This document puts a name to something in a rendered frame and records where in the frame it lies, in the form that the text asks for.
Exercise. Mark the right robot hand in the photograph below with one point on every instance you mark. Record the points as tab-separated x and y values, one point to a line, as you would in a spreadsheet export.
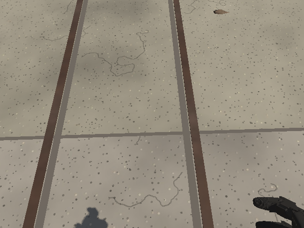
283	207

